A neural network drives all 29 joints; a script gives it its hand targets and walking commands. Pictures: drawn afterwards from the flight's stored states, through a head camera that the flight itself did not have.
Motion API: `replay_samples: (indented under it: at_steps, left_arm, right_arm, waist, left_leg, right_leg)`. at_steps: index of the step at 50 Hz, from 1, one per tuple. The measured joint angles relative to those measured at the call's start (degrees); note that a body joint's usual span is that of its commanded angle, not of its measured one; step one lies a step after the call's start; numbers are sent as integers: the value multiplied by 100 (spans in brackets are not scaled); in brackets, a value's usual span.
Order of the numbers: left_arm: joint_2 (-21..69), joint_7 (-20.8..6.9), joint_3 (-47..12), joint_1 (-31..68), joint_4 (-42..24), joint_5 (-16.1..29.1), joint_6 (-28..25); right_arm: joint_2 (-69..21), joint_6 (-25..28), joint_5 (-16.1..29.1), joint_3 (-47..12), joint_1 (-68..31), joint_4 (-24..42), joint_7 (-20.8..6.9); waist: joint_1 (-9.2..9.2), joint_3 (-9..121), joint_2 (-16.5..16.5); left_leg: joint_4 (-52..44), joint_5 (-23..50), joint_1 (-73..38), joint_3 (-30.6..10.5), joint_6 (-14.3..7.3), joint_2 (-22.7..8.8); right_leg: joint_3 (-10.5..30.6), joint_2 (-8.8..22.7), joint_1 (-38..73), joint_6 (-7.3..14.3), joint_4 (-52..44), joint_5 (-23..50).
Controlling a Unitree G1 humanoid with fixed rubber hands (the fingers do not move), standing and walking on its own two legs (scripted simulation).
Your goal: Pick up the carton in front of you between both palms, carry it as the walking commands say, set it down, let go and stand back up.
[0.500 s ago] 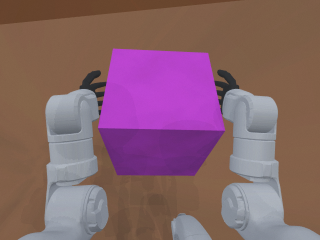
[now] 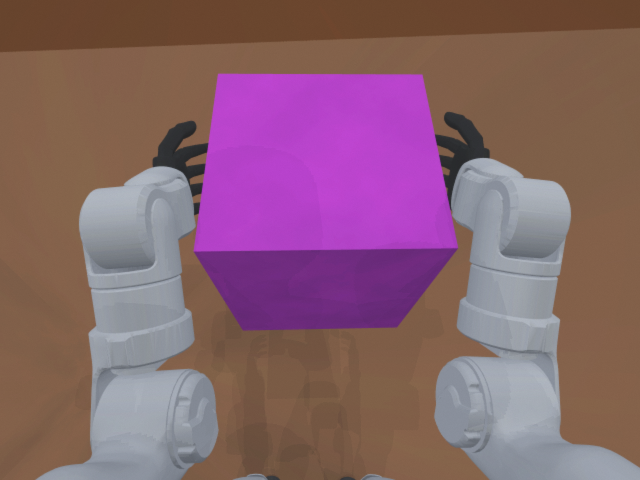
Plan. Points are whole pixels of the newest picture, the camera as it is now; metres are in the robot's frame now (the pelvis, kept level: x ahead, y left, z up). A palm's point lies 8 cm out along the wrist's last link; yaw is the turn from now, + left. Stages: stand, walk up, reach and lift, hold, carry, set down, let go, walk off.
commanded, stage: carry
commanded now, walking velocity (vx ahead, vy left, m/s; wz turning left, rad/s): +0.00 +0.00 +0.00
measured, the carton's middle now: (320, 219) +0.40 +0.01 +0.09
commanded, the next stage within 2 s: none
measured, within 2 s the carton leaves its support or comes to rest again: neither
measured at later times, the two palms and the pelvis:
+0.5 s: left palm (189, 200) +0.39 +0.16 +0.13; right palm (463, 206) +0.39 -0.14 +0.13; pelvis +0.04 +0.01 +0.00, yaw -1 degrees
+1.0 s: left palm (180, 216) +0.36 +0.16 +0.14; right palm (473, 222) +0.36 -0.14 +0.14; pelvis +0.02 +0.01 +0.00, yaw -1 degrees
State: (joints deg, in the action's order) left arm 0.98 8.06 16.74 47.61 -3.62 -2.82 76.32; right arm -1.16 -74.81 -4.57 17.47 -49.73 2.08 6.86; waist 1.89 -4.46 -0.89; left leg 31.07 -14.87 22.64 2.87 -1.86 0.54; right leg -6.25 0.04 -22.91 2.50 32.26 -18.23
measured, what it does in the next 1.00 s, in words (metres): stands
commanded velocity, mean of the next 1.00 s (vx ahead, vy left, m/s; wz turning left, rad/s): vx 0.00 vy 0.00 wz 0.00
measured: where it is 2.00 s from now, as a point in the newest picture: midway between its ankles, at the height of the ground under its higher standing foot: outside the picture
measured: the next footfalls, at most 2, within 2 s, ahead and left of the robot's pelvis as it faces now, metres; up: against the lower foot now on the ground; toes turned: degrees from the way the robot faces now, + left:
none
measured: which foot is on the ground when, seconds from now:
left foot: down 0.00-1.00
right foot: down 0.00-1.00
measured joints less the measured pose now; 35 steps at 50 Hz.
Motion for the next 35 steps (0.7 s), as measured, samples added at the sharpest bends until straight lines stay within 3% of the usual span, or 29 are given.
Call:
replay_samples:
  at_steps: [5, 16, 25, 35]
  left_arm:
    - [-136, -13, -118, 17, 564, 18, 92]
    - [-78, -131, -256, -302, 1986, -214, -171]
    - [-111, -141, -594, -859, 1755, -89, -435]
    - [-115, -133, -608, -907, 1827, -62, -492]
  right_arm:
    - [48, -27, -15, -82, 141, -451, -9]
    - [149, 238, -69, -202, 534, -1847, -103]
    - [182, 506, 53, -533, 1009, -1702, -103]
    - [145, 541, 18, -500, 1044, -1754, -93]
  waist:
    - [-123, 389, -39]
    - [-200, 1010, 74]
    - [-166, 902, 79]
    - [-136, 1040, 78]
  left_leg:
    - [287, -644, -141, 37, -52, 9]
    - [379, -965, -493, 125, -79, -8]
    - [242, -879, -687, 156, -84, -13]
    - [116, -745, -716, 155, -82, -16]
  right_leg:
    - [39, 16, 230, -92, 68, -264]
    - [85, 25, 580, -172, 115, -532]
    - [94, 25, 769, -178, -25, -435]
    - [74, 25, 809, -173, -167, -297]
